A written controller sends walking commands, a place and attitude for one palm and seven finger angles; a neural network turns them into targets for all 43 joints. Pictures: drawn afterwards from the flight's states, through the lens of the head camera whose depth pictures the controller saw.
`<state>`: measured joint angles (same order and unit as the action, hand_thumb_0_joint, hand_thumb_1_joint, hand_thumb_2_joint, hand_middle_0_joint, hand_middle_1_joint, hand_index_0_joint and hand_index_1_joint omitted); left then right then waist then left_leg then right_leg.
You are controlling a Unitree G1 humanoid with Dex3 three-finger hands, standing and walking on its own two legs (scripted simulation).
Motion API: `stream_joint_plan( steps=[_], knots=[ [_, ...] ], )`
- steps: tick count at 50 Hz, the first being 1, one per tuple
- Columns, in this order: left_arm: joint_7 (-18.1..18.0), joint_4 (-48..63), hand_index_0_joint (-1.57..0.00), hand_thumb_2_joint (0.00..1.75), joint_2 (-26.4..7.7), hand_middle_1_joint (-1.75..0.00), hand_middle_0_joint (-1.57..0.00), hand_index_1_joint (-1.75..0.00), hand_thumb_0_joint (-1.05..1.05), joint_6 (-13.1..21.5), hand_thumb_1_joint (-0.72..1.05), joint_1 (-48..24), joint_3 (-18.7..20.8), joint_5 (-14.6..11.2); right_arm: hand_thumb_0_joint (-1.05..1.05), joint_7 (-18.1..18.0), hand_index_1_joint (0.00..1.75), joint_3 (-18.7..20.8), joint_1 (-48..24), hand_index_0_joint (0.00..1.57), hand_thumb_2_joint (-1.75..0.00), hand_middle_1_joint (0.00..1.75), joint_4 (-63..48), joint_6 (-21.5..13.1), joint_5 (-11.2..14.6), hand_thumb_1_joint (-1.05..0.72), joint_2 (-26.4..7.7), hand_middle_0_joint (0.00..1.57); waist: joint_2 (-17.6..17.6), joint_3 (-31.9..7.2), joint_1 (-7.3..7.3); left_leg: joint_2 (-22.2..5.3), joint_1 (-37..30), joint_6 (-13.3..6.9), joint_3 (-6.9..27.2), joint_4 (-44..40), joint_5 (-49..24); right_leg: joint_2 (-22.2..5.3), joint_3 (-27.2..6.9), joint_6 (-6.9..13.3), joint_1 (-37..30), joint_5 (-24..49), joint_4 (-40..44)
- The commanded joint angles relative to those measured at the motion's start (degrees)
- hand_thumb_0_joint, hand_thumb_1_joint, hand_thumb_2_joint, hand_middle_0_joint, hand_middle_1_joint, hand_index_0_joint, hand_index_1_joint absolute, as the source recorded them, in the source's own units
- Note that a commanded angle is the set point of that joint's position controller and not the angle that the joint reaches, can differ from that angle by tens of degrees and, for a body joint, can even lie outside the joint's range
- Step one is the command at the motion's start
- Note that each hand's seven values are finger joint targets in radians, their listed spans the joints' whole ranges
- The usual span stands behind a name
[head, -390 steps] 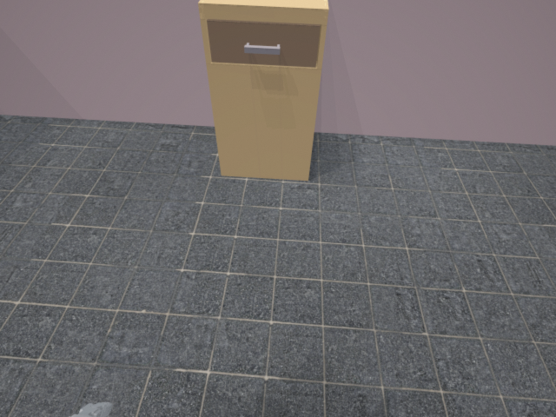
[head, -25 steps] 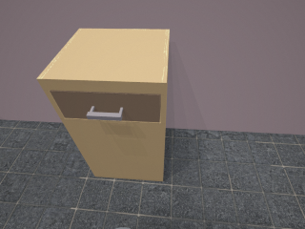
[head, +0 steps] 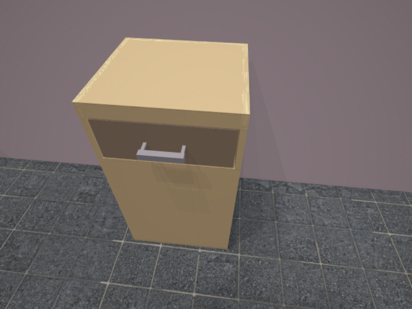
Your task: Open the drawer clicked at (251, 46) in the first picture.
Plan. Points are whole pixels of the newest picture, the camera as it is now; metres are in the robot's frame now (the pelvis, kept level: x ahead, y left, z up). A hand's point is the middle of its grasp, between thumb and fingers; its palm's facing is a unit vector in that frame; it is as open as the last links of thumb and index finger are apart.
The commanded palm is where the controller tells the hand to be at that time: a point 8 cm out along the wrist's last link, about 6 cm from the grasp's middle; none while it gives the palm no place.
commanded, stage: come to a stop and stand still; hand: left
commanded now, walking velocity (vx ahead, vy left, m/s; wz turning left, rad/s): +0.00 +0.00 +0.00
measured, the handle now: (162, 151) +0.54 +0.18 -0.06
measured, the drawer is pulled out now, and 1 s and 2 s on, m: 0.00 0.00 0.00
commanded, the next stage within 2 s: look again from close up in 0.06 s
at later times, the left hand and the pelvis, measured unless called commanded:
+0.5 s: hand out of the picture +0.01 +0.18 -0.17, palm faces +0.02 -0.98 -0.20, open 7.4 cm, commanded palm none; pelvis +0.01 +0.01 +0.00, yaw +0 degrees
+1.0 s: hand (115, 256) +0.22 +0.21 -0.02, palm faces -0.01 -0.52 -0.86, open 7.8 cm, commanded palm +0.14 +0.22 -0.03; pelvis +0.00 +0.00 -0.01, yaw -1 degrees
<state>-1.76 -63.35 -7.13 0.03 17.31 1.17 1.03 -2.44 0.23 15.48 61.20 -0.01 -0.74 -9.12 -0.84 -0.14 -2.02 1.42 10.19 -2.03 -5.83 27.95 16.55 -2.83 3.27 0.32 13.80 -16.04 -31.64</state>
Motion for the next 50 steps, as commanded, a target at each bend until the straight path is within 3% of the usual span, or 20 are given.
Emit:
stream_joint_plan(
  steps=[1,2,7,8,9,10,11,15,20,36,37,38,39,40,41,42,43,44,46,50],
  knots=[
    [0.1,0.3,-0.2,0.9,-5.4,-0.3,-0.2,-0.3,0.0,1.5,0.9,4.4,-0.1,-0.1,0.0,0.5,0.3,0.1,3.8,0.2,-0.9,0.3,-0.9,-0.8,0.0,-0.9,-3.0,0.2,-7.3,4.3,1.52,-6.1,3.3,-0.1,6.0,-6.2,-5.3,-5.9,-7.4,2.6,-1.3,9.7,10.8],
    [0.0,0.1,-0.2,0.9,-4.9,-0.3,-0.2,-0.3,0.0,1.5,0.9,3.7,-0.3,-0.3,0.0,0.5,0.3,0.0,4.7,0.2,-0.9,0.3,-0.2,-0.7,-0.1,-0.9,-3.2,0.2,-7.9,4.7,1.91,-6.4,2.2,0.1,6.0,-6.6,-6.0,-5.5,-6.9,2.6,-0.5,9.5,11.0],
    [-0.2,-0.1,-0.2,0.9,-4.0,-0.3,-0.2,-0.3,0.0,1.2,0.9,4.3,-0.6,-0.5,0.0,0.5,0.3,-0.8,5.5,0.2,-0.9,0.3,1.8,-1.2,-0.1,-0.9,-2.5,0.2,0.8,6.2,1.18,-7.3,3.3,-0.2,7.0,-9.9,-6.1,-3.7,-5.2,2.0,-1.6,6.7,11.3],
    [-2.5,-1.8,-0.2,0.9,-7.4,-0.3,-0.2,-0.3,0.0,2.3,0.9,8.6,-1.0,0.4,0.0,1.3,0.3,0.0,-1.3,0.2,-0.9,0.3,-2.6,-1.8,0.6,-0.9,-6.1,0.2,-2.8,9.8,-0.87,-7.9,7.6,1.8,4.7,1.2,-7.0,-6.3,-7.9,1.0,1.0,24.1,9.8],
    [-2.0,1.1,-0.2,0.9,-8.7,-0.3,-0.2,-0.3,0.0,2.7,0.9,5.2,-1.0,-0.1,0.0,1.5,0.3,0.0,2.7,0.2,-0.9,0.3,-3.8,-0.9,0.2,-0.9,-3.2,0.2,0.5,5.1,2.97,-5.1,4.9,1.8,5.4,0.2,3.4,-8.8,-11.2,3.1,2.0,6.9,12.3],
    [-1.3,2.0,-0.2,0.9,-9.7,-0.3,-0.2,-0.3,0.0,2.8,0.9,3.1,-0.8,-0.1,0.0,1.9,0.3,-0.3,3.1,0.2,-0.9,0.3,-2.5,-0.6,-0.4,-0.9,-2.6,0.2,3.0,6.0,2.62,-4.9,2.9,1.4,4.9,-0.4,2.2,-7.6,-10.6,4.0,4.7,-1.9,12.9],
    [-1.0,2.6,-0.2,0.9,-9.1,-0.3,-0.2,-0.3,0.0,2.9,0.9,2.2,-0.8,-0.2,0.0,2.0,0.3,-0.4,6.2,0.2,-0.9,0.3,-2.5,-0.9,-0.5,-0.9,-3.0,0.2,2.7,1.8,3.78,-5.2,2.2,0.8,5.3,-0.9,1.4,-6.3,-9.6,4.2,3.6,-7.4,12.1],
    [-0.5,2.8,-0.2,0.9,-7.0,-0.3,-0.2,-0.3,0.0,2.4,0.9,2.2,-1.3,-0.5,0.0,1.5,0.3,-0.6,7.0,0.2,-0.9,0.3,-2.6,-1.8,-0.4,-0.9,-3.7,0.2,6.1,0.8,3.0,-7.5,4.3,-0.7,8.0,-4.9,-2.7,-3.0,-5.6,3.3,-0.6,0.6,7.3],
    [-0.3,1.7,-0.2,0.9,-5.4,-0.3,-0.2,-0.3,0.0,1.8,0.9,2.8,-1.7,-0.6,0.0,1.1,0.3,-0.9,7.2,0.2,-0.9,0.3,-1.6,-2.0,-0.1,-0.9,-4.2,0.2,0.4,4.8,2.22,-7.9,5.7,-1.1,8.1,-6.8,-5.2,-2.8,-4.6,2.5,-1.8,5.2,6.5],
    [-0.5,0.9,-0.2,0.9,-5.4,-0.3,-0.2,-0.3,0.0,1.5,0.9,2.9,-1.3,-0.6,0.0,0.7,0.3,-1.1,6.8,0.2,-0.9,0.3,1.8,-2.0,-0.1,-0.9,-3.9,0.2,1.0,4.6,1.94,-7.8,1.4,-0.9,6.7,-8.4,-11.0,-3.3,-4.3,1.8,-3.6,10.4,7.5],
    [-2.7,-0.8,-0.2,0.9,-8.4,-0.3,-0.2,-0.3,0.0,2.0,0.9,6.8,-1.1,0.1,0.0,1.1,0.3,0.0,0.1,0.2,-0.9,0.3,-2.6,-2.1,0.8,-0.9,-6.8,0.2,-7.6,6.7,-0.36,-8.9,6.5,1.0,5.4,3.0,-14.4,-6.3,-7.1,0.6,-1.9,30.7,7.6],
    [-3.2,83.9,-0.2,0.89,-27.2,-0.32,-0.2,-0.32,0.0,11.5,0.88,-40.2,-0.2,9.9,0.0,-1.5,0.3,0.3,-0.1,0.2,-0.9,0.3,-21.7,-10.2,3.3,-0.9,-15.9,0.2,10.2,-22.8,5.17,-2.5,-7.9,-0.9,6.1,-4.1,-24.0,1.2,-9.4,2.6,-5.8,24.5,1.6],
    [-6.9,67.6,-0.2,0.88,-22.6,-0.33,-0.2,-0.33,0.0,6.3,0.85,-14.0,0.3,11.2,0.0,-3.6,0.3,0.3,-5.3,0.2,-0.9,0.3,-19.5,-15.8,2.8,-0.9,-11.0,0.2,17.7,-18.9,0.52,-4.9,-12.3,0.4,5.9,-4.7,-35.4,1.9,-4.5,3.4,-1.3,10.4,-0.5],
    [-10.1,64.6,-0.21,0.87,-17.5,-0.34,-0.21,-0.34,0.0,2.5,0.83,-11.3,-0.8,8.0,0.0,-3.8,0.3,1.8,-4.1,0.2,-0.9,0.3,-15.3,-17.4,3.2,-0.9,-11.1,0.2,15.5,-14.4,1.76,-4.9,-6.8,2.8,5.7,-4.8,-29.4,2.5,-2.1,2.5,2.5,2.9,-1.9],
    [-10.6,56.3,-0.21,0.86,-6.5,-0.36,-0.21,-0.36,0.0,-2.7,0.81,5.5,-6.5,10.0,0.0,-3.8,0.3,1.4,-2.9,0.2,-0.9,0.3,-15.2,-17.3,3.5,-0.9,-8.1,0.2,11.4,-9.8,2.13,-5.8,-2.8,2.7,6.4,-5.1,-26.1,2.3,-0.9,1.7,5.1,0.9,-2.0],
    [-10.7,66.2,-0.21,0.85,-6.3,-0.37,-0.21,-0.37,0.0,-2.8,0.78,-2.5,-9.0,12.2,0.0,-2.8,0.3,1.0,-5.8,0.2,-0.9,0.3,-20.2,-17.9,3.5,-0.9,-9.4,0.2,8.4,-2.6,2.33,-4.9,1.7,2.3,7.8,-4.6,-21.0,1.9,-0.4,1.7,6.6,2.8,-0.6],
    [-12.0,67.1,-0.21,0.84,-11.3,-0.39,-0.21,-0.39,0.0,-2.1,0.76,-2.1,-5.8,17.9,0.0,-2.6,0.3,1.7,-6.6,0.2,-0.9,0.3,-20.9,-17.8,2.4,-0.9,-12.1,0.2,6.7,-5.2,2.68,-4.3,2.7,1.8,7.9,-2.5,-17.0,2.5,-1.2,2.2,7.7,4.1,0.3],
    [-13.5,66.8,-0.21,0.83,-12.3,-0.4,-0.21,-0.4,0.0,-1.8,0.74,-0.6,-6.6,23.3,0.0,-2.2,0.3,1.7,-7.3,0.2,-0.9,0.3,-22.8,-17.2,1.1,-0.9,-12.6,0.2,4.0,-2.7,3.4,-3.2,5.8,1.4,8.2,-0.4,-14.2,3.0,-1.3,2.6,10.3,4.0,0.0],
    [-15.7,64.0,-0.22,0.81,-11.7,-0.43,-0.22,-0.43,0.0,-2.8,0.69,7.5,-6.0,32.5,0.0,-0.7,0.3,2.6,-7.3,0.2,-0.9,0.3,-27.3,-14.5,-0.3,-0.9,-12.3,0.2,-3.2,-5.6,1.25,-2.2,8.9,1.3,7.6,2.8,-15.1,4.0,-0.7,3.0,11.6,1.8,-1.5],
    [-17.4,56.0,-0.22,0.77,-8.6,-0.5,-0.22,-0.5,0.0,-2.2,0.6,27.6,-6.4,47.8,0.0,3.5,0.3,4.5,-12.2,0.2,-0.9,0.3,-33.7,-5.5,-1.4,-0.9,-11.9,0.2,-12.2,-3.0,-4.87,-0.8,17.8,1.9,4.2,5.5,-10.4,4.4,-4.8,4.3,10.7,3.2,-2.3]
  ],
)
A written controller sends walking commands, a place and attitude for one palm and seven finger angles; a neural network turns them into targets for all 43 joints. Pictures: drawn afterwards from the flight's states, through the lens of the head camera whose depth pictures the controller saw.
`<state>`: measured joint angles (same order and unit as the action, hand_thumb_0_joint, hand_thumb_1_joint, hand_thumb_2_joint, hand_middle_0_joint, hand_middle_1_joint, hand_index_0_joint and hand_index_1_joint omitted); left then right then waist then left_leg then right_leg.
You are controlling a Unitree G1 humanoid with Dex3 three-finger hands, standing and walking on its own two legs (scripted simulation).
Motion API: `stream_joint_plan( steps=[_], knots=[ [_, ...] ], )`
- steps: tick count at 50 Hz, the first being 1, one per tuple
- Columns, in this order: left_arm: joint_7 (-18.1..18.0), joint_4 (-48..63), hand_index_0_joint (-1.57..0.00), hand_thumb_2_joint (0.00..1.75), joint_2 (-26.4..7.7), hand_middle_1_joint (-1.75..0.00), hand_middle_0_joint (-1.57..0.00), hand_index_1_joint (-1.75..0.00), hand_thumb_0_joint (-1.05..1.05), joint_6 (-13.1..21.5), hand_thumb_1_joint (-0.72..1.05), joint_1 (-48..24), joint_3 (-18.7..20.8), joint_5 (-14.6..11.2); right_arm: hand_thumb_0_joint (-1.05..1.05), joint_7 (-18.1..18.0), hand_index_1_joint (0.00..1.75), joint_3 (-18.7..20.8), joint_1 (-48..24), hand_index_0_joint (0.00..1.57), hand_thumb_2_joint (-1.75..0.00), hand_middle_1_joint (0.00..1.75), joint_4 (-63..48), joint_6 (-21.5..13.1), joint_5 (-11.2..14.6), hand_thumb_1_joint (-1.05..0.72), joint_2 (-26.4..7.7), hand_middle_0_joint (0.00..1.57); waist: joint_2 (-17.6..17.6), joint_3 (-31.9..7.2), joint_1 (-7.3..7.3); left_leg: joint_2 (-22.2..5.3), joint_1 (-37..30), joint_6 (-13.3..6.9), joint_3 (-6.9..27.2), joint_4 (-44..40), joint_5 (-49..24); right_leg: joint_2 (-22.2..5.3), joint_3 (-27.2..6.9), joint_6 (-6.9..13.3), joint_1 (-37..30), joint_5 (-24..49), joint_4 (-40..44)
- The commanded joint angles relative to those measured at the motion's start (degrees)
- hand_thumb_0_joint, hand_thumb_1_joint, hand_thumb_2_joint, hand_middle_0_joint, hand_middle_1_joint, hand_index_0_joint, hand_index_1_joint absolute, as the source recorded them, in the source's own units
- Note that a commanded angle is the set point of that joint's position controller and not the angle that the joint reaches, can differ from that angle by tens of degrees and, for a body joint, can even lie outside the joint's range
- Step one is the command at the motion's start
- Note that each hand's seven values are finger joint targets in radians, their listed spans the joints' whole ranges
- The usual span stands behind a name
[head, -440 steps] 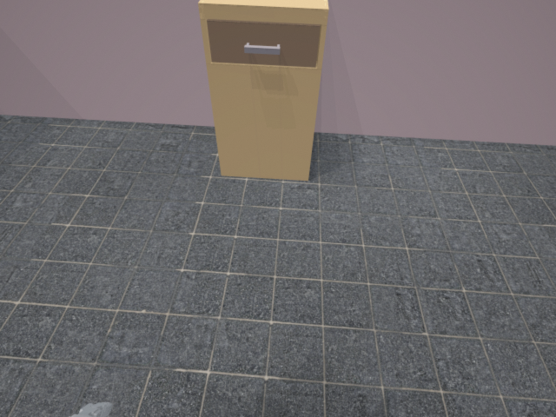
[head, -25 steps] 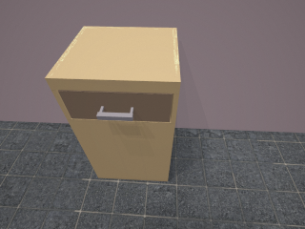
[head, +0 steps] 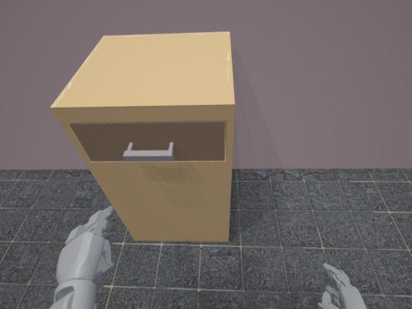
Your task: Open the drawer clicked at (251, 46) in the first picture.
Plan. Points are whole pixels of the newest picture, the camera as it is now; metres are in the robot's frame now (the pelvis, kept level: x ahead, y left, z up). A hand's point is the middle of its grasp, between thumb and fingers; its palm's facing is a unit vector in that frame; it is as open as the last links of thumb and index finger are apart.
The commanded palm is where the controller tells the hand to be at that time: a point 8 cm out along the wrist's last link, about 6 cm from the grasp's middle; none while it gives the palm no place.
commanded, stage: raise the hand with hooked fingers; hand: left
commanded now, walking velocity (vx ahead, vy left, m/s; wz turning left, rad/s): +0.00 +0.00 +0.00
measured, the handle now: (149, 150) +0.54 +0.20 -0.04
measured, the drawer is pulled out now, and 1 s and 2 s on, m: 0.00 0.00 0.00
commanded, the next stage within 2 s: move the hooked fingers above the handle in 1.64 s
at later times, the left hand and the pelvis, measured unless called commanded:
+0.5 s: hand (102, 247) +0.24 +0.22 +0.01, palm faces +0.08 -0.07 -0.99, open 10.6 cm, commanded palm +0.19 +0.22 +0.05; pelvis -0.01 -0.04 -0.02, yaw +1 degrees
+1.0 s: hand (97, 209) +0.29 +0.23 +0.05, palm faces +0.08 -0.11 -0.99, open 13.4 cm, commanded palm +0.27 +0.23 +0.11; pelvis +0.01 +0.00 +0.00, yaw -2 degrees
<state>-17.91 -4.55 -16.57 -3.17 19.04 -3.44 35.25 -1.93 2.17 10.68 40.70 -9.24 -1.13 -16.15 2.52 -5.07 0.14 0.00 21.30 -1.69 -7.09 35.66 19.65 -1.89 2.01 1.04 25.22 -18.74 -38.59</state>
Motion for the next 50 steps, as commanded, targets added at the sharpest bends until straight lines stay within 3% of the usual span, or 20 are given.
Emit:
stream_joint_plan(
  steps=[1,5,9,10,11,13,16,18,22,23,25,29,31,33,35,38,42,44,46,50],
  knots=[
    [-1.4,0.2,-0.22,0.76,-0.4,-0.51,-0.22,-0.51,0.0,2.7,0.57,24.2,-1.6,15.9,0.0,3.9,0.3,2.0,-9.1,0.2,-0.9,0.3,-15.1,5.5,-0.6,-0.9,-4.8,0.2,-15.5,0.2,-7.72,1.0,8.0,1.8,4.9,-1.7,-13.2,3.1,-4.1,3.6,-1.7,8.2,3.2],
    [-5.2,9.2,-0.23,0.72,-10.0,-0.57,-0.23,-0.57,0.0,7.3,0.48,15.1,6.4,23.4,0.0,4.6,0.3,1.3,-11.5,0.2,-0.9,0.3,-18.4,9.3,-1.1,-0.9,-3.7,0.2,-9.4,-4.2,-8.92,2.7,10.5,1.1,4.1,1.3,-9.6,2.5,-8.4,3.4,-2.8,9.1,1.3],
    [-11.5,21.3,-0.24,0.68,-14.6,-0.63,-0.24,-0.63,0.0,9.2,0.39,-5.3,9.0,28.2,0.0,3.5,0.3,1.7,-9.7,0.2,-0.9,0.3,-19.4,11.2,-3.0,-0.9,-2.1,0.2,3.3,-14.5,-5.3,3.2,3.0,0.1,4.9,7.9,-9.5,2.1,-12.6,3.6,5.0,5.8,-1.0],
    [-12.8,24.8,-0.24,0.67,-16.9,-0.64,-0.24,-0.64,0.0,10.0,0.36,-13.2,9.7,28.5,0.0,2.9,0.3,1.6,-9.4,0.2,-0.9,0.3,-18.5,11.5,-3.5,-0.9,-2.0,0.2,2.7,-14.9,-3.37,3.3,2.0,-0.2,6.1,10.3,-8.2,1.9,-13.6,3.3,8.5,2.7,-1.0],
    [-13.5,25.4,-0.24,0.66,-14.8,-0.66,-0.24,-0.66,0.0,10.9,0.34,-14.2,7.8,27.5,0.0,2.4,0.3,1.7,-9.4,0.2,-0.9,0.3,-18.3,11.4,-3.3,-0.9,-1.8,0.2,4.4,-16.6,-2.65,3.2,0.6,-0.5,6.1,11.8,-7.8,1.6,-13.7,3.2,9.7,2.6,-1.1],
    [-13.8,24.2,-0.24,0.64,-15.0,-0.69,-0.24,-0.69,0.0,12.8,0.29,-14.4,7.7,26.1,0.0,2.0,0.3,1.7,-9.0,0.2,-0.9,0.3,-17.5,10.3,-3.1,-0.9,-2.0,0.2,4.7,-16.1,-1.08,3.1,1.0,-0.4,6.4,14.4,-6.8,1.5,-13.3,3.1,12.7,2.0,-1.5],
    [-13.1,19.3,-0.25,0.61,-15.0,-0.74,-0.25,-0.74,0.0,13.6,0.22,-14.5,7.9,25.3,0.0,2.0,0.3,1.2,-9.7,0.2,-0.9,0.3,-16.7,10.1,-4.0,-0.9,-1.9,0.2,-1.8,-12.4,0.01,3.1,6.6,-0.6,6.8,15.9,-5.4,1.2,-12.8,2.1,11.9,2.9,-1.2],
    [-11.5,14.0,-0.25,0.59,-14.4,-0.76,-0.25,-0.76,0.0,11.1,0.18,-12.9,7.3,24.9,0.0,2.2,0.3,0.9,-10.5,0.2,-0.9,0.3,-16.7,10.7,-3.7,-0.9,-2.1,0.2,-3.9,-10.9,-0.64,3.1,10.5,-0.6,6.4,13.9,-4.5,0.8,-12.0,1.5,6.9,4.3,0.3],
    [-4.5,8.7,-0.26,0.55,-14.6,-0.82,-0.26,-0.82,0.0,0.9,0.08,-2.2,7.7,20.8,0.0,1.4,0.3,0.0,-11.1,0.2,-0.9,0.3,-18.0,12.6,-0.8,-0.9,-2.6,0.2,-8.9,-14.4,-5.01,3.0,12.4,0.1,5.3,6.4,-8.5,0.4,-11.6,0.2,-10.1,18.3,1.7],
    [-2.7,9.3,-0.26,0.54,-15.8,-0.84,-0.26,-0.84,0.0,-0.3,0.06,-1.4,8.3,19.8,0.0,1.2,0.3,-0.4,-11.4,0.2,-0.9,0.3,-18.1,12.7,-0.5,-0.9,-2.8,0.2,-10.8,-15.5,-5.39,3.0,12.4,0.2,5.3,5.1,-9.3,0.0,-11.7,-0.4,-13.5,21.4,1.4],
    [0.3,9.6,-0.26,0.52,-16.7,-0.87,-0.26,-0.87,0.0,-0.7,0.01,0.9,9.3,18.4,0.0,0.7,0.3,-1.4,-12.3,0.2,-0.9,0.3,-18.0,12.5,-0.2,-0.9,-3.0,0.2,-11.6,-13.4,-5.94,2.8,12.1,0.2,5.2,3.5,-9.2,-0.4,-12.0,-0.8,-15.9,25.6,1.0],
    [1.3,17.5,-0.27,0.48,-17.3,-0.93,-0.27,-0.93,0.0,4.3,-0.08,-5.7,9.4,20.0,0.0,0.2,0.3,-0.9,-11.4,0.2,-0.9,0.3,-16.9,11.7,-1.2,-0.9,-2.7,0.2,-6.6,-10.9,-5.35,2.9,9.1,-0.4,6.2,1.2,-8.8,-0.1,-9.7,0.1,-13.2,18.4,3.2],
    [-1.8,20.9,-0.27,0.46,-18.8,-0.96,-0.27,-0.96,0.0,7.6,-0.13,-10.5,11.6,21.1,0.0,-0.3,0.3,-0.5,-10.8,0.2,-0.9,0.3,-16.8,10.8,-1.8,-0.9,-2.4,0.2,-4.1,-10.9,-5.05,3.3,8.4,-0.5,6.7,1.5,-7.4,-0.1,-10.6,0.4,-11.4,12.6,4.3],
    [-5.0,19.9,-0.28,0.44,-18.2,-0.99,-0.28,-0.99,0.0,9.9,-0.17,-10.1,13.0,21.8,0.0,-0.2,0.3,0.6,-9.3,0.2,-0.9,0.3,-16.0,10.0,-2.2,-0.9,-2.1,0.2,-2.9,-11.9,-4.69,3.6,6.2,-0.6,6.8,1.9,-8.8,0.4,-9.2,0.9,-9.4,12.9,3.8],
    [-7.9,18.8,-0.28,0.42,-20.1,-1.02,-0.28,-1.02,0.0,10.0,-0.22,-11.3,15.5,22.6,0.0,0.1,0.3,1.3,-8.8,0.2,-0.9,0.3,-15.4,10.0,-2.2,-0.9,-2.5,0.2,-1.7,-14.0,-4.86,3.7,4.8,-0.4,7.0,2.2,-10.8,1.0,-8.3,1.4,-8.8,14.4,2.7],
    [-9.6,15.1,-0.29,0.39,-16.7,-1.07,-0.29,-1.07,0.0,6.1,-0.29,-13.0,12.4,22.7,0.0,0.8,0.3,2.3,-8.8,0.2,-0.9,0.3,-14.6,10.5,-1.2,-0.9,-3.0,0.2,1.3,-14.0,-4.24,3.2,2.3,-0.1,6.3,1.4,-13.3,1.6,-5.4,1.8,-7.1,16.5,2.0],
    [-5.3,12.5,-0.29,0.35,-14.0,-1.12,-0.29,-1.12,0.0,-1.5,-0.38,-18.3,6.0,20.9,0.0,0.7,0.3,2.3,-10.4,0.2,-0.9,0.3,-14.7,11.5,0.6,-0.9,-3.9,0.2,-2.4,-11.7,-3.46,2.4,0.0,-0.1,6.1,-1.7,-14.2,1.9,-3.3,1.2,-8.6,15.4,4.0],
    [-1.6,12.9,-0.29,0.33,-14.8,-1.15,-0.29,-1.15,0.0,-3.7,-0.43,-21.8,4.1,20.1,0.0,0.0,0.3,1.8,-11.0,0.2,-0.9,0.3,-15.0,11.8,1.1,-0.9,-4.2,0.2,-4.5,-10.5,-3.44,2.2,-1.1,-0.4,6.3,-3.5,-14.2,1.8,-3.2,0.9,-10.4,14.9,5.5],
    [1.8,13.5,-0.3,0.31,-15.3,-1.18,-0.3,-1.18,0.0,-4.6,-0.48,-25.3,2.7,20.1,0.0,-0.5,0.3,1.0,-11.6,0.2,-0.9,0.3,-15.4,12.1,1.2,-0.9,-4.0,0.2,-3.7,-9.1,-3.61,1.9,-3.0,-0.6,6.5,-5.2,-13.7,1.8,-2.7,0.9,-10.6,12.5,6.6],
    [5.5,14.1,-0.3,0.3,-19.4,-1.2,-0.3,-1.2,0.0,-3.1,-0.5,-31.7,5.3,22.1,0.0,-0.8,0.3,-0.1,-11.0,0.2,-0.9,0.3,-15.4,12.7,0.6,-0.9,-3.6,0.2,-0.8,-8.1,-4.47,1.4,-6.3,-0.2,7.3,-7.4,-16.2,2.2,-1.6,1.6,-11.7,12.1,7.5]
  ],
)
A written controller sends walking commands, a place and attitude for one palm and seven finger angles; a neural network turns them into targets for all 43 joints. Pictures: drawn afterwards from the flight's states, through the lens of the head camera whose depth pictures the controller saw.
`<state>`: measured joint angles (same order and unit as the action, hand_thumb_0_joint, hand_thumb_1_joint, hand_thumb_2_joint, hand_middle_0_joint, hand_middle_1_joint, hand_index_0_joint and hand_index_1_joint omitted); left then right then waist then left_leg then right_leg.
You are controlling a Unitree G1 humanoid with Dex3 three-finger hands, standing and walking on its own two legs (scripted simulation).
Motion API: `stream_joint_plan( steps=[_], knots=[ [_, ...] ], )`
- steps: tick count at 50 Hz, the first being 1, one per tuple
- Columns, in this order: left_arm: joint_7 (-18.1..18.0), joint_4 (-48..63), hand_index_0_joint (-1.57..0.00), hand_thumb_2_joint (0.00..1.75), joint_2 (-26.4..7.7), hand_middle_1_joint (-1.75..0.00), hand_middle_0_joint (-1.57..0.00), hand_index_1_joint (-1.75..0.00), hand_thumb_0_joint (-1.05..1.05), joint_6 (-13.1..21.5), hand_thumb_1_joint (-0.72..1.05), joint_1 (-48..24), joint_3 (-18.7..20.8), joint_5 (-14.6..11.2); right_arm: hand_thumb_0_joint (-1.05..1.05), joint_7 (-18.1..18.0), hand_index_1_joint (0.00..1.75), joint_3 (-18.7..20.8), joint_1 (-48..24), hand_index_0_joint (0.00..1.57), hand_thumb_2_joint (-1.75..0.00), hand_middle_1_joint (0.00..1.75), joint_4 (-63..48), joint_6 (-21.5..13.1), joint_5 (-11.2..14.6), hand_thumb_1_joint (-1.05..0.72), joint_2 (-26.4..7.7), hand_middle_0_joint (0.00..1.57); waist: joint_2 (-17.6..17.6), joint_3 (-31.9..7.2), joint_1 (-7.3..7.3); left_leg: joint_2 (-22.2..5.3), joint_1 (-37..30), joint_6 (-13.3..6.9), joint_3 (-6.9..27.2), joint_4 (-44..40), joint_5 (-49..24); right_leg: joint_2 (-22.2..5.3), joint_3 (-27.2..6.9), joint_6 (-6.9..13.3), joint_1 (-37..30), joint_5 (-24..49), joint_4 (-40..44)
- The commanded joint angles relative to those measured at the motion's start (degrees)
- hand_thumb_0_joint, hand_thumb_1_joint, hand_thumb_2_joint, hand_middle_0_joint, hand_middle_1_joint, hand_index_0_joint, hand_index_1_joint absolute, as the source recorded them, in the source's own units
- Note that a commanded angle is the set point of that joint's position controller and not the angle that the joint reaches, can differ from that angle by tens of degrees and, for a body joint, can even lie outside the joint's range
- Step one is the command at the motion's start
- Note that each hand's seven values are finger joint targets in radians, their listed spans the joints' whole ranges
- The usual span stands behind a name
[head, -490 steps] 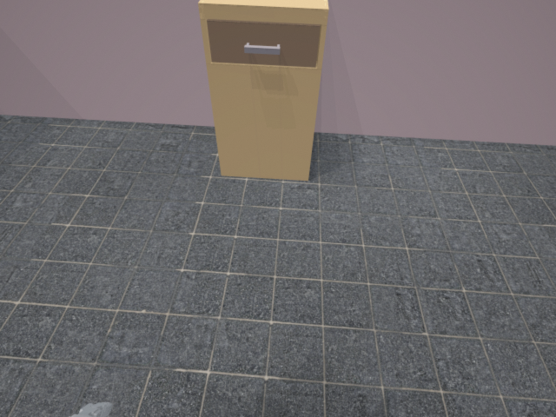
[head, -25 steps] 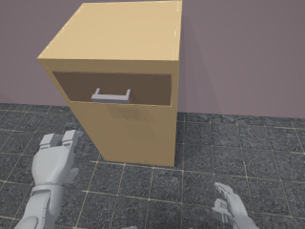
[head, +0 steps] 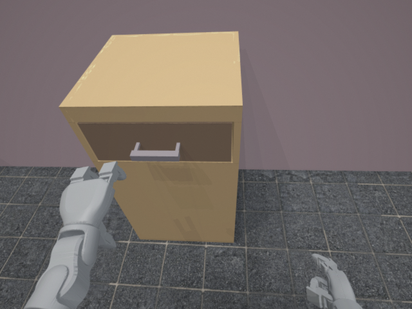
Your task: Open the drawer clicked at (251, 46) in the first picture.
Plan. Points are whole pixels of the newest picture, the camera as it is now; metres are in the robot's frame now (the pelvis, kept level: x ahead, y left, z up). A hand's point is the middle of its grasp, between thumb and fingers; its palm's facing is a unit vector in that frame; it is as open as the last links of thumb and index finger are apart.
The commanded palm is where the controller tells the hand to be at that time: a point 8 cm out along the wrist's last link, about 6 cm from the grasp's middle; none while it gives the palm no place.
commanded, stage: raise the hand with hooked fingers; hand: left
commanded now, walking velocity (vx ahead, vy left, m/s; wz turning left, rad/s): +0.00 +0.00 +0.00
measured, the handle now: (156, 150) +0.53 +0.22 -0.05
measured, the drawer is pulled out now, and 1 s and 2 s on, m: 0.00 0.00 0.00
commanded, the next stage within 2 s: move the hooked fingers above the handle in 0.64 s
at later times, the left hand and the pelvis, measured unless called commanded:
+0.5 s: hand (100, 191) +0.30 +0.25 +0.08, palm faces -0.01 -0.10 -1.00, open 13.9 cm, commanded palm +0.28 +0.26 +0.14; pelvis +0.00 +0.01 +0.01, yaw +1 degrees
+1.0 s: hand (115, 184) +0.32 +0.23 +0.07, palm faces +0.01 -0.06 -1.00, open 13.8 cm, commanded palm +0.31 +0.24 +0.13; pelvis +0.00 -0.02 +0.01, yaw +1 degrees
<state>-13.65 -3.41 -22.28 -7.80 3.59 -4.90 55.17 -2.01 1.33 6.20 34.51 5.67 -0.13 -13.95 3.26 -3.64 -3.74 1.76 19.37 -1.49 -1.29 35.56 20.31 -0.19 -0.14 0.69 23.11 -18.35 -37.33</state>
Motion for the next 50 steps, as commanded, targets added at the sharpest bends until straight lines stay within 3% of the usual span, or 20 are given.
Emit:
stream_joint_plan(
  steps=[1,5,12,16,18,21,25,29,35,37,39,40,42,44,47,50],
  knots=[
    [1.5,12.7,-0.3,0.3,-14.0,-1.2,-0.3,-1.2,0.0,2.1,-0.5,-17.3,7.1,2.6,0.0,-0.7,0.3,0.5,-6.2,0.2,-0.9,0.3,-9.0,-2.2,-0.6,-0.9,-5.5,0.2,-0.8,-9.5,-0.94,-0.4,-5.0,-0.2,1.7,-7.8,-17.5,0.6,0.7,2.1,-10.0,11.8,6.5],
    [2.6,10.0,-0.3,0.3,-14.7,-1.2,-0.3,-1.2,0.0,3.1,-0.5,-20.5,8.5,2.3,0.0,-0.5,0.3,0.1,-5.5,0.2,-0.9,0.3,-8.5,-1.6,-0.2,-0.9,-5.1,0.2,1.1,-9.4,-1.03,-0.5,-6.5,0.6,2.1,-8.9,-21.3,1.1,1.1,2.5,-11.7,14.3,7.6],
    [6.8,7.7,-0.3,0.3,-13.4,-1.2,-0.3,-1.2,0.0,2.7,-0.5,-29.5,4.7,0.3,0.0,-0.4,0.3,0.1,-4.6,0.2,-0.9,0.3,-7.6,-1.3,0.2,-0.9,-5.6,0.2,0.0,-9.5,0.57,-0.8,-9.2,1.0,2.5,-10.5,-23.4,1.2,1.7,2.3,-12.5,15.2,10.0],
    [9.7,6.7,-0.3,0.3,-12.1,-1.2,-0.3,-1.2,0.0,3.9,-0.5,-23.3,4.2,-0.3,0.0,0.4,0.3,0.3,-3.4,0.2,-0.9,0.3,-7.9,-1.1,0.0,-0.9,-6.0,0.2,-1.2,-11.2,-0.34,-1.1,-9.6,1.0,2.7,-10.3,-28.0,1.1,2.0,2.2,-14.2,17.4,10.0],
    [10.1,8.7,-0.3,0.3,-13.2,-1.2,-0.3,-1.2,0.0,5.4,-0.5,-22.3,5.6,-0.7,0.0,0.7,0.3,0.5,-3.4,0.2,-0.9,0.3,-8.2,-1.0,-0.2,-0.9,-6.3,0.2,-1.6,-11.3,-0.83,-1.2,-9.5,1.0,2.7,-10.5,-28.7,1.1,1.9,2.2,-14.8,18.1,10.2],
    [8.9,12.0,-0.3,0.3,-15.3,-1.2,-0.3,-1.2,0.0,8.1,-0.5,-22.7,8.2,-0.2,0.0,1.0,0.3,0.8,-3.2,0.2,-0.9,0.3,-8.0,-1.3,-0.5,-0.9,-6.4,0.2,-0.5,-12.4,-1.49,-1.4,-9.7,1.4,3.3,-10.6,-30.4,1.1,1.7,2.3,-14.8,18.1,9.9],
    [4.7,14.0,-0.3,0.3,-17.7,-1.2,-0.3,-1.2,0.0,10.3,-0.5,-23.8,11.8,0.2,0.0,0.9,0.3,1.2,-3.1,0.2,-0.9,0.3,-7.5,-1.8,-0.5,-0.9,-6.3,0.2,1.5,-13.3,-2.0,-1.1,-9.7,2.0,3.8,-10.4,-30.9,1.5,1.6,2.6,-14.3,18.0,9.5],
    [1.9,10.3,-0.3,0.3,-15.3,-1.2,-0.3,-1.2,0.0,9.1,-0.5,-23.0,10.3,-0.1,0.0,0.9,0.3,1.7,-2.8,0.2,-0.9,0.3,-6.6,-2.0,0.1,-0.9,-6.1,0.2,-0.2,-12.0,-1.47,-0.3,-7.8,1.4,2.2,-10.8,-24.7,1.2,1.4,2.4,-13.4,16.4,9.9],
    [3.2,9.0,-0.3,0.3,-12.8,-1.2,-0.3,-1.2,0.0,5.3,-0.5,-22.9,6.2,-0.2,0.0,0.6,0.3,1.7,-4.0,0.2,-0.9,0.3,-6.7,-1.9,0.5,-0.9,-6.6,0.2,-1.9,-12.8,-0.47,0.2,-7.4,0.2,1.2,-10.9,-21.3,1.0,0.5,2.0,-14.8,16.1,10.9],
    [4.3,8.1,-0.3,0.3,-12.6,-1.2,-0.3,-1.2,0.0,4.8,-0.5,-22.6,5.3,-0.5,0.0,0.3,0.3,1.4,-4.2,0.2,-0.9,0.3,-6.6,-1.7,0.5,-0.9,-6.5,0.2,-3.6,-11.3,-0.22,0.3,-6.6,-0.1,0.7,-11.1,-19.8,0.8,0.4,1.7,-14.9,15.6,11.3],
    [5.1,5.7,-0.3,0.3,-12.3,-1.2,-0.3,-1.2,0.0,4.9,-0.5,-26.8,4.1,-0.1,0.0,-0.2,0.3,1.1,-4.3,0.2,-0.9,0.3,-6.3,-1.7,0.5,-0.9,-6.4,0.2,-5.2,-9.0,0.62,0.5,-5.6,-0.4,0.4,-10.9,-17.3,0.7,0.4,1.5,-13.1,13.9,11.7],
    [5.3,5.6,-0.3,0.3,-12.8,-1.2,-0.3,-1.2,0.0,5.5,-0.5,-29.2,4.4,0.1,0.0,-0.4,0.3,1.1,-4.2,0.2,-0.9,0.3,-6.2,-1.9,0.4,-0.9,-6.6,0.2,-5.2,-9.1,0.91,0.6,-5.5,-0.5,0.3,-10.8,-16.4,0.7,0.1,1.4,-13.0,13.3,12.1],
    [4.9,2.7,-0.3,0.3,-16.8,-1.2,-0.3,-1.2,0.0,6.6,-0.5,-29.8,7.8,0.9,0.0,-1.0,0.3,0.8,-3.8,0.2,-0.9,0.3,-5.8,-1.9,0.3,-0.9,-6.4,0.2,-5.1,-9.7,-0.2,1.1,-4.2,-0.7,0.0,-10.6,-15.8,0.4,-0.5,1.4,-14.5,13.3,11.8],
    [4.4,-0.1,-0.3,0.3,-18.4,-1.2,-0.3,-1.2,0.0,7.6,-0.5,-31.8,9.5,1.6,0.0,-1.4,0.3,0.8,-3.5,0.2,-0.9,0.3,-5.4,-1.9,0.3,-0.9,-6.1,0.2,-5.5,-10.7,-0.4,1.4,-2.9,-0.7,-0.2,-10.1,-16.1,0.3,-1.0,1.3,-15.1,14.7,11.2],
    [3.2,-1.8,-0.3,0.3,-18.3,-1.2,-0.3,-1.2,0.0,9.2,-0.5,-34.3,9.9,1.3,0.0,-1.6,0.3,1.2,-2.6,0.2,-0.9,0.3,-5.1,-2.3,0.5,-0.9,-5.8,0.2,-2.1,-12.8,-0.49,1.6,-3.0,-0.7,-0.3,-9.5,-16.4,0.1,-1.4,1.4,-15.3,15.2,10.7],
    [2.7,-4.3,-0.3,0.3,-18.1,-1.2,-0.3,-1.2,0.0,9.6,-0.5,-34.7,10.1,1.3,0.0,-1.6,0.3,1.6,-1.9,0.2,-0.9,0.3,-5.1,-2.4,0.6,-0.9,-6.0,0.2,-1.4,-14.7,-0.15,1.7,-2.3,-0.5,-0.5,-8.5,-18.1,0.2,-1.6,1.3,-16.0,18.3,9.9]
  ],
)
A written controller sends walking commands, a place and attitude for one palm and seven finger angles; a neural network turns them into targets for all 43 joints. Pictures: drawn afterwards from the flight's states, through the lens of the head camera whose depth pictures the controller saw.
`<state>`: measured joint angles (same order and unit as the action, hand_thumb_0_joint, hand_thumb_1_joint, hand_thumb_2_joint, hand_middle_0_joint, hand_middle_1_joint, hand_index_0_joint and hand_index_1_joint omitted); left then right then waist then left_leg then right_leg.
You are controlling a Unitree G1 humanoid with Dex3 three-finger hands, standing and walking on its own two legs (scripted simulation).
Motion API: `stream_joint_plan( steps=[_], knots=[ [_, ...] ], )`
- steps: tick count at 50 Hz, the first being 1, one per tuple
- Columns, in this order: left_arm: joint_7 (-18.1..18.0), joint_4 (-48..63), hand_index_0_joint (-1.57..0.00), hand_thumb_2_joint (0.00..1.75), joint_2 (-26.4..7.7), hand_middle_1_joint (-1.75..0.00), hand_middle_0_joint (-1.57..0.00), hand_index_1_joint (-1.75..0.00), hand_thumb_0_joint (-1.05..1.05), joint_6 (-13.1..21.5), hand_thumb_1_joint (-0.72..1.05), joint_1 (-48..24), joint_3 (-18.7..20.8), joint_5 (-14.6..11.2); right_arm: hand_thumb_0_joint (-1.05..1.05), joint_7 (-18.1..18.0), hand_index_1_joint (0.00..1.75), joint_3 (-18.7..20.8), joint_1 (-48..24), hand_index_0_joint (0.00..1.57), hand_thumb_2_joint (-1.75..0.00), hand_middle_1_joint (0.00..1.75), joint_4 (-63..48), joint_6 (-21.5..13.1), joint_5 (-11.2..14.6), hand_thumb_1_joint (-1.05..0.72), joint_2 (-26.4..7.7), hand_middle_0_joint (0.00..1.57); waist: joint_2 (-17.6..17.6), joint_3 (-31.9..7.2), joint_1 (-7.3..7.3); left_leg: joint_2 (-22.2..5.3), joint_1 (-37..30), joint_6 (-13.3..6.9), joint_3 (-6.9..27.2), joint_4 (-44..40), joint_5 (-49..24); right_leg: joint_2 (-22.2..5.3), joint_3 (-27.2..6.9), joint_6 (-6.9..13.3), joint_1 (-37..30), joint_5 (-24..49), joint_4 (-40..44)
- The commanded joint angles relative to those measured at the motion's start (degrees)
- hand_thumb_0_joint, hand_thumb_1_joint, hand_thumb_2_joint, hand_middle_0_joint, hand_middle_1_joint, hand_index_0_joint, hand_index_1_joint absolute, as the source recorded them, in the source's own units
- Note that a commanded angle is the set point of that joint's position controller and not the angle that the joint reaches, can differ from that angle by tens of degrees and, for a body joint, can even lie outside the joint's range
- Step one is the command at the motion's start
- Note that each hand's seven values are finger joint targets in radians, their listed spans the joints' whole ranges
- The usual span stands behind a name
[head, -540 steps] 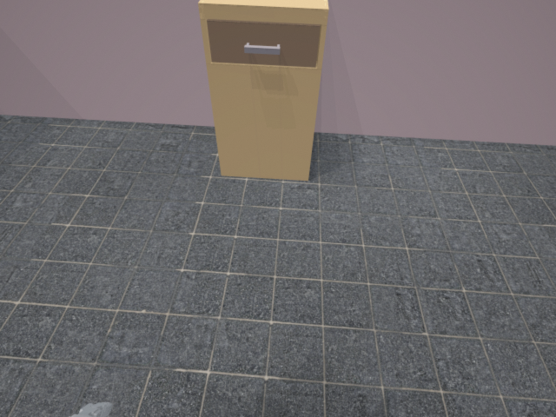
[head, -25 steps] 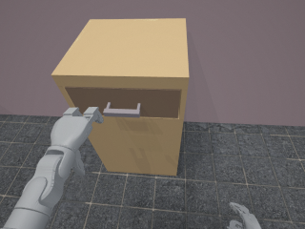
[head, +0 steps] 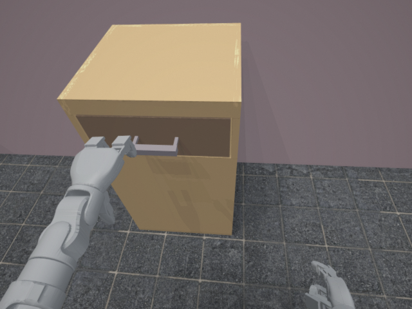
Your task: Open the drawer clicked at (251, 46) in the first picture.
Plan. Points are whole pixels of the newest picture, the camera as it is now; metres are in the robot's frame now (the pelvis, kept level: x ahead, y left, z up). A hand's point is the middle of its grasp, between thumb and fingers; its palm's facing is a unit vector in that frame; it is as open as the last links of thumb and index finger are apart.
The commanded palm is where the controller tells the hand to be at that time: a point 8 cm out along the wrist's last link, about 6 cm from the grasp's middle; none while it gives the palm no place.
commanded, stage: move the hooked fingers above the handle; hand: left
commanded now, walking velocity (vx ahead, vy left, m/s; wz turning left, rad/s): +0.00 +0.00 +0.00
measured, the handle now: (154, 144) +0.53 +0.23 -0.06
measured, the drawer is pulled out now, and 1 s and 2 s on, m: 0.00 0.00 0.00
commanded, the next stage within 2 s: none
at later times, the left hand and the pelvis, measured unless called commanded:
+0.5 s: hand (125, 161) +0.40 +0.24 +0.04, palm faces +0.03 -0.04 -1.00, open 13.8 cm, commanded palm +0.38 +0.24 +0.09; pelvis +0.01 +0.01 -0.01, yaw -1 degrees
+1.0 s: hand (136, 152) +0.44 +0.23 +0.01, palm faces -0.03 -0.01 -1.00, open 13.8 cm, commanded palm +0.43 +0.23 +0.07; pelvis +0.00 +0.03 -0.02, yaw -1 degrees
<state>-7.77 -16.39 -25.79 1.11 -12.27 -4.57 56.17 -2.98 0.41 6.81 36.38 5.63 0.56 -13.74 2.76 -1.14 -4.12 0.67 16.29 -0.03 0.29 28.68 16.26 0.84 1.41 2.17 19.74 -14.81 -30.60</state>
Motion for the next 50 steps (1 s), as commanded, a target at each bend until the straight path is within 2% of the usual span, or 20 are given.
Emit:
stream_joint_plan(
  steps=[1,2,6,10,12,15,17,20,25,26,31,34,35,37,40,41,42,43,46,50],
  knots=[
    [-3.2,7.7,-0.3,0.3,-13.6,-1.2,-0.3,-1.2,0.0,0.7,-0.5,-18.6,8.7,0.3,0.0,-0.6,0.3,2.6,-2.4,0.2,-0.9,0.3,-6.9,-2.3,-0.1,-0.9,-6.1,0.2,-1.9,-16.8,0.39,2.8,1.3,-2.1,-2.3,-1.3,-14.3,-0.9,-3.0,-0.2,-12.2,15.4,2.9],
    [-2.9,6.6,-0.3,0.3,-11.8,-1.2,-0.3,-1.2,0.0,0.5,-0.5,-18.9,6.9,0.0,0.0,-0.6,0.3,2.7,-2.1,0.2,-0.9,0.3,-7.0,-2.4,0.0,-0.9,-6.2,0.2,-2.4,-16.4,0.86,2.8,1.7,-2.2,-2.4,-0.9,-14.1,-0.9,-2.9,-0.3,-11.5,15.8,2.6],
    [-1.9,2.2,-0.3,0.3,-11.0,-1.2,-0.3,-1.2,0.0,0.4,-0.5,-24.4,4.5,0.3,0.0,-0.7,0.3,3.1,-0.4,0.2,-0.9,0.3,-6.6,-2.4,0.2,-0.9,-7.1,0.2,-4.5,-15.4,2.47,2.8,3.4,-2.4,-2.7,0.0,-11.8,-1.0,-2.8,-0.7,-8.7,13.4,2.6],
    [-2.2,2.7,-0.3,0.3,-13.7,-1.2,-0.3,-1.2,0.0,2.8,-0.5,-26.2,7.0,0.5,0.0,-0.8,0.3,3.8,1.4,0.2,-0.9,0.3,-6.7,-2.2,-0.2,-0.9,-7.4,0.2,-3.9,-20.6,1.97,3.1,3.6,-2.6,-2.1,1.5,-13.9,-1.0,-3.2,-0.6,-10.7,16.9,0.6],
    [-3.2,2.4,-0.3,0.3,-11.9,-1.2,-0.3,-1.2,0.0,4.0,-0.5,-27.5,5.9,0.6,0.0,-0.7,0.3,4.1,2.3,0.2,-0.9,0.3,-6.4,-2.2,-0.2,-0.9,-7.0,0.2,-2.5,-20.4,2.32,3.0,3.3,-2.6,-2.0,2.0,-14.5,-0.9,-2.6,-0.3,-8.8,17.0,-0.2],
    [-5.6,0.7,-0.3,0.3,-15.3,-1.2,-0.3,-1.2,0.0,5.1,-0.5,-28.6,10.0,1.4,0.0,-0.5,0.3,4.6,3.9,0.2,-0.9,0.3,-5.5,-2.1,-0.3,-0.9,-7.4,0.2,-3.3,-21.5,2.16,2.7,4.2,-2.4,-1.6,2.8,-16.2,-0.4,-2.3,-0.1,-8.2,17.7,-1.3],
    [-7.3,-0.3,-0.3,0.3,-12.6,-1.2,-0.3,-1.2,0.0,4.7,-0.5,-28.6,8.0,2.0,0.0,-0.1,0.3,4.8,4.2,0.2,-0.9,0.3,-5.5,-1.9,-0.1,-0.9,-7.0,0.2,-1.1,-21.8,2.2,2.6,3.9,-2.2,-1.7,3.1,-17.6,-0.2,-1.7,0.2,-6.6,18.5,-2.2],
    [-9.3,-4.7,-0.3,0.3,-13.1,-1.2,-0.3,-1.2,0.0,2.6,-0.5,-28.2,9.3,2.8,0.0,0.3,0.3,5.2,5.2,0.2,-0.9,0.3,-4.8,-1.7,-0.1,-0.9,-7.5,0.2,-2.6,-21.9,2.29,2.3,4.8,-2.0,-1.7,3.5,-18.9,0.3,-1.2,0.4,-5.9,18.7,-2.8],
    [-9.0,-9.5,-0.3,0.3,-10.5,-1.2,-0.3,-1.2,0.0,-0.9,-0.5,-32.4,5.2,3.3,0.0,0.7,0.3,5.2,6.3,0.2,-0.9,0.3,-4.6,-1.2,0.3,-0.9,-8.0,0.2,-3.0,-21.5,3.67,1.8,4.9,-2.0,-1.8,3.2,-18.1,0.5,-0.7,0.4,-4.2,16.9,-2.6],
    [-8.7,-8.8,-0.3,0.3,-11.0,-1.2,-0.3,-1.2,0.0,-1.0,-0.5,-33.5,5.1,3.3,0.0,0.7,0.3,5.3,6.7,0.2,-0.9,0.3,-4.7,-1.1,0.4,-0.9,-8.2,0.2,-2.7,-23.5,3.61,1.7,4.0,-2.2,-1.8,3.4,-18.6,0.4,-0.8,0.4,-4.7,17.3,-2.7],
    [-7.8,-9.5,-0.3,0.3,-10.4,-1.2,-0.3,-1.2,0.0,1.4,-0.5,-38.8,4.0,3.2,0.0,0.2,0.3,5.6,8.6,0.2,-0.9,0.3,-4.3,-1.1,0.0,-0.9,-8.2,0.2,-2.7,-24.8,4.99,1.3,2.2,-2.4,-1.1,4.4,-19.8,0.5,-0.8,0.3,-2.8,17.2,-3.1],
    [-8.7,-11.8,-0.3,0.3,-8.6,-1.2,-0.3,-1.2,0.0,3.0,-0.5,-40.3,3.0,3.7,0.0,0.4,0.3,5.7,9.7,0.2,-0.9,0.3,-3.6,-1.1,-0.2,-0.9,-7.9,0.2,-1.6,-23.3,5.48,1.1,2.2,-2.1,-0.7,5.0,-20.5,0.7,-0.3,0.5,0.1,16.1,-3.5],
    [-9.3,-12.4,-0.3,0.3,-10.4,-1.2,-0.3,-1.2,0.0,3.5,-0.5,-41.4,4.7,4.2,0.0,0.4,0.3,5.7,10.1,0.2,-0.9,0.3,-3.4,-1.0,-0.3,-0.9,-8.1,0.2,-1.2,-23.3,5.37,1.0,2.5,-1.9,-0.3,5.2,-21.2,0.8,-0.1,0.7,0.7,15.5,-3.9],
    [-10.7,-15.6,-0.3,0.3,-9.6,-1.2,-0.3,-1.2,0.0,3.4,-0.5,-41.9,4.4,4.8,0.0,0.7,0.3,5.6,10.4,0.2,-0.9,0.3,-3.0,-0.9,-0.4,-0.9,-7.7,0.2,-0.6,-22.4,5.33,1.1,3.5,-1.8,-0.6,5.5,-20.0,0.9,0.1,0.8,2.1,14.7,-4.3],
    [-12.7,-21.0,-0.3,0.3,-12.1,-1.2,-0.3,-1.2,0.0,2.0,-0.5,-44.2,6.6,5.8,0.0,0.9,0.3,5.4,11.3,0.2,-0.9,0.3,-2.3,-0.8,-0.5,-0.9,-8.2,0.2,-2.8,-21.5,5.63,1.3,7.0,-1.8,-0.5,5.6,-18.1,1.1,0.2,0.9,2.3,13.9,-4.7],
    [-13.2,-21.2,-0.3,0.3,-11.9,-1.2,-0.3,-1.2,0.0,1.5,-0.5,-45.0,6.0,6.2,0.0,1.0,0.3,5.4,11.2,0.2,-0.9,0.3,-2.6,-0.7,-0.5,-0.9,-8.1,0.2,-0.8,-22.7,5.26,1.3,6.9,-1.6,-0.9,5.7,-17.9,1.0,0.1,0.9,2.5,13.6,-5.1],
    [-13.6,-21.4,-0.3,0.3,-9.2,-1.2,-0.3,-1.2,0.0,1.0,-0.5,-47.6,3.4,6.2,0.0,1.3,0.3,5.5,11.4,0.2,-0.9,0.3,-2.5,-0.8,-0.6,-0.9,-7.9,0.2,-0.3,-23.4,6.23,1.3,6.3,-1.6,-0.9,6.0,-18.0,1.0,0.1,0.9,3.3,13.7,-5.1],
    [-14.0,-21.9,-0.3,0.3,-10.5,-1.2,-0.3,-1.2,0.0,0.7,-0.5,-47.7,4.8,6.4,0.0,1.4,0.3,5.8,12.1,0.2,-0.9,0.3,-2.2,-0.9,-0.7,-0.9,-8.0,0.2,0.1,-25.2,5.85,1.2,5.8,-1.6,-1.0,6.4,-19.1,1.0,0.1,1.0,2.8,14.5,-5.4],
    [-13.7,-23.6,-0.3,0.3,-8.1,-1.2,-0.3,-1.2,0.0,0.1,-0.5,-49.8,2.8,5.9,0.0,1.7,0.3,6.2,13.5,0.2,-0.9,0.3,-1.9,-0.8,-0.9,-0.9,-8.3,0.2,0.0,-28.4,7.05,0.8,4.0,-1.6,-0.7,7.6,-22.4,1.2,0.0,0.6,3.2,16.4,-5.9],
    [-12.5,-26.7,-0.3,0.3,-6.1,-1.2,-0.3,-1.2,0.0,0.6,-0.5,-53.1,0.9,5.2,0.0,1.6,0.3,6.4,14.7,0.2,-0.9,0.3,-1.3,-0.8,-0.9,-0.9,-8.6,0.2,-2.9,-26.6,8.96,0.9,6.0,-2.1,-0.6,7.9,-19.2,1.3,-0.2,0.4,4.1,15.3,-5.2]
  ],
)
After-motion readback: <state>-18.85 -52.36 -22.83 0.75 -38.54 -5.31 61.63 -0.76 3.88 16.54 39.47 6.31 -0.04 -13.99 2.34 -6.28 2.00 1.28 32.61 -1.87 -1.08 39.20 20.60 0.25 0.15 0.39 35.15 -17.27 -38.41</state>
